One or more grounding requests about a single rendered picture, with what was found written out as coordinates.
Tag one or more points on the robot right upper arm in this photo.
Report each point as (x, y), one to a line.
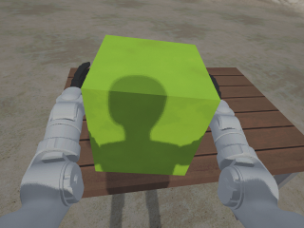
(252, 195)

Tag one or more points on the left robot forearm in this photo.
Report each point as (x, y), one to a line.
(63, 131)

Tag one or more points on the right robot forearm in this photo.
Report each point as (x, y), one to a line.
(230, 141)

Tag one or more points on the robot left upper arm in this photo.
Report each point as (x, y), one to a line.
(47, 192)

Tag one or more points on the right robot hand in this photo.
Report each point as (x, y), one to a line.
(215, 85)

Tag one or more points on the left robot hand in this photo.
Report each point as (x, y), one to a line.
(80, 75)

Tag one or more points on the table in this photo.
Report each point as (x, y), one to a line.
(277, 142)

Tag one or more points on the carton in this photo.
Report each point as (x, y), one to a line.
(148, 104)

